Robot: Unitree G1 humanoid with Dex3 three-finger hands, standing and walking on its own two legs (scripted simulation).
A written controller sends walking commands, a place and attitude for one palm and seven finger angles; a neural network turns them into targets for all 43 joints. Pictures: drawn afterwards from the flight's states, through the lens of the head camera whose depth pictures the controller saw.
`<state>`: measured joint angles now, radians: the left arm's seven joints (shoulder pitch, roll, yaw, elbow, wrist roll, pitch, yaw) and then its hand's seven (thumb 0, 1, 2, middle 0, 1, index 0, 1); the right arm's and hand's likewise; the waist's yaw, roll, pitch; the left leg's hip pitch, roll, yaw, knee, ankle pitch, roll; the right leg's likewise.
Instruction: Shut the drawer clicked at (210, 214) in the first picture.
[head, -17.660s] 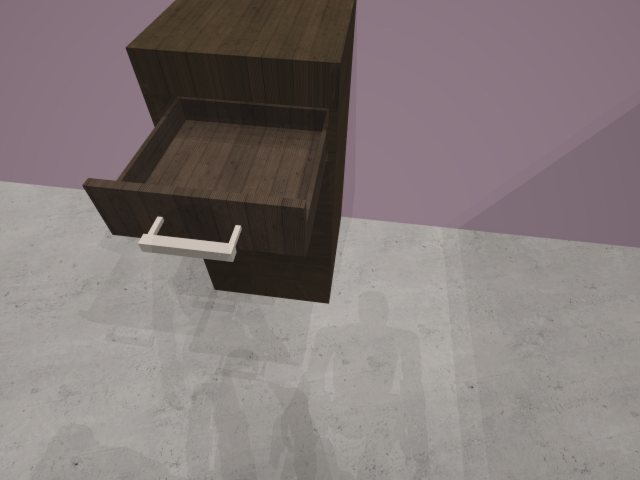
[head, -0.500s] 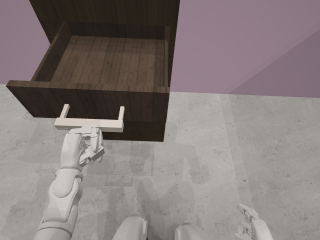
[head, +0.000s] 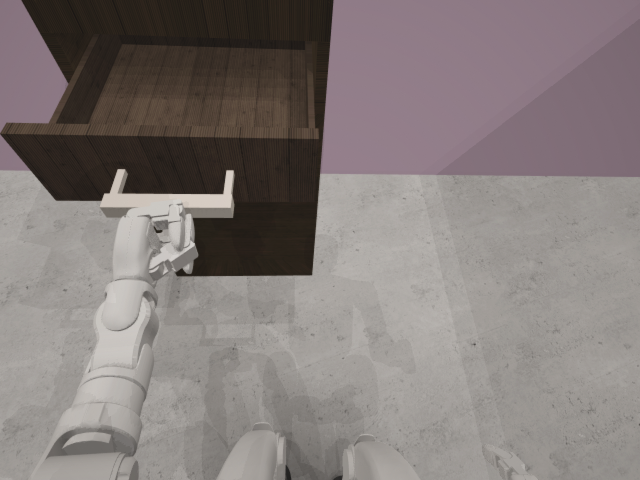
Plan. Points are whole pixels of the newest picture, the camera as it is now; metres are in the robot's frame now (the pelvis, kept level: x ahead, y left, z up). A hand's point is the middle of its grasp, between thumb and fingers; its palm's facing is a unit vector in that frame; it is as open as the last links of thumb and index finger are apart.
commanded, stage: push the drawer shut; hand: left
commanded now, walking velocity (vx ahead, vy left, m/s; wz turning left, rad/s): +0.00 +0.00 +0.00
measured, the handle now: (172, 192) +0.47 +0.20 +0.05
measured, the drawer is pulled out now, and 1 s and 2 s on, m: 0.21 0.08 0.00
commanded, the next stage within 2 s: none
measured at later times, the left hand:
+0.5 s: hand (196, 205) +0.46 +0.17 +0.04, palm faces +0.06 -1.00 -0.03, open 3.2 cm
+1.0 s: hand (205, 164) +0.53 +0.17 +0.04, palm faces +0.06 -1.00 -0.03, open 3.1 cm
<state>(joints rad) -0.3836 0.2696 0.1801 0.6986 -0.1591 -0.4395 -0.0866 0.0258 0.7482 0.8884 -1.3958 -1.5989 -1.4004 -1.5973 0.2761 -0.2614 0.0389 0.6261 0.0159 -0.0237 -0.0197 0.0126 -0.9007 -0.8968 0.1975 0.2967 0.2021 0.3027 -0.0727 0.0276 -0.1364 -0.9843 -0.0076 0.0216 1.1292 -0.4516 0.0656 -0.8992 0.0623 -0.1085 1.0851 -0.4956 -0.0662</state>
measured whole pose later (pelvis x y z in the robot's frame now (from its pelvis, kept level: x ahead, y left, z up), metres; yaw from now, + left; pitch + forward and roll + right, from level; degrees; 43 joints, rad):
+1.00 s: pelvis +0.00 +0.00 -0.02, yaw -2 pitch +25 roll -5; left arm -0.93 0.48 0.37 1.22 -0.05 -0.46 -0.10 0.02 0.77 0.90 -1.40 -1.60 -1.40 -1.60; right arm 0.38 -0.27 0.05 0.64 -0.03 0.06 0.02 0.01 -0.90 -0.90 0.20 0.30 0.20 0.30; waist -0.19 0.04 -0.13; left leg -1.16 0.01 0.01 1.20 -0.47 0.07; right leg -1.07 0.08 -0.12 1.12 -0.50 -0.06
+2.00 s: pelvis +0.00 +0.01 -0.04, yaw -4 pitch +32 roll -9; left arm -1.31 0.77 0.41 1.40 0.09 -0.32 -0.13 0.06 0.60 0.87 -1.39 -1.60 -1.40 -1.60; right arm 0.45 -0.27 0.11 0.63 -0.06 0.06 0.03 0.00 -0.90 -0.90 0.20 0.30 0.20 0.30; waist -0.32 0.06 -0.10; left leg -1.36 0.03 -0.03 1.29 -0.48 0.08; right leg -1.24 0.10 -0.16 1.16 -0.49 -0.06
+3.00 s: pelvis +0.02 +0.01 -0.02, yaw -4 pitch +30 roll -7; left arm -1.11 0.66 0.44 1.24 0.00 -0.31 -0.12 0.03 0.87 0.89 -1.39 -1.60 -1.40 -1.60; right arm 0.45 -0.27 0.09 0.62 -0.05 0.05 0.06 0.00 -0.90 -0.90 0.20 0.30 0.20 0.30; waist -0.26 0.06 -0.11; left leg -1.24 0.04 0.00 1.21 -0.49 0.07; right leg -1.13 0.11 -0.12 1.10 -0.49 -0.06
